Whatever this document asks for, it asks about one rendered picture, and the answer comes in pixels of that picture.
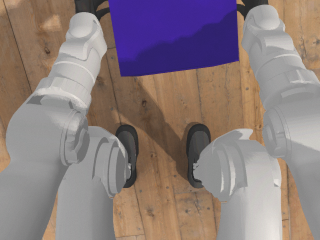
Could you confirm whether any left robot hand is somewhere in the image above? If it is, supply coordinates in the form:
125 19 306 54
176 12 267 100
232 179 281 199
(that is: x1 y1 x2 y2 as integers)
74 0 110 21

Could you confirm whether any right robot upper arm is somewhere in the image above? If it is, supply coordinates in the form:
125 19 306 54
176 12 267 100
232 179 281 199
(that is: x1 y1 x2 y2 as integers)
262 97 320 240

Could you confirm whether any left robot upper arm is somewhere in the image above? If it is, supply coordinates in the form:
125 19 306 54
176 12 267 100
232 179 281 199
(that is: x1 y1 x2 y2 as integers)
0 103 90 240

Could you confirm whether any right robot hand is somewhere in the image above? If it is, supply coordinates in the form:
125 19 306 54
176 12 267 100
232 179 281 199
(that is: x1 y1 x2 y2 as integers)
236 0 269 21

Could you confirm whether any robot right shin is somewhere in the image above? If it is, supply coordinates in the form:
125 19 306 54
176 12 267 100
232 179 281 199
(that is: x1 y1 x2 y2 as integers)
193 128 282 193

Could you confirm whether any right robot forearm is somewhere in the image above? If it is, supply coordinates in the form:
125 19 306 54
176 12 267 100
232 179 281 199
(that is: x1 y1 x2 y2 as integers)
241 4 320 110

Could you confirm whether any robot left foot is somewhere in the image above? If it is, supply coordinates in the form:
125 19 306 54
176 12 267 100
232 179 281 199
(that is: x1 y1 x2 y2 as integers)
115 124 139 188

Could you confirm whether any left robot forearm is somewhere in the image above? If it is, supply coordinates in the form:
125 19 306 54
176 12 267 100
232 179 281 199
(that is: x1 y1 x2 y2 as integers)
5 12 107 153

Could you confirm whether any carton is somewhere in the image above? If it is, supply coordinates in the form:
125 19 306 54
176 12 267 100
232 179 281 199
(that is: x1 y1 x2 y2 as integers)
108 0 239 77

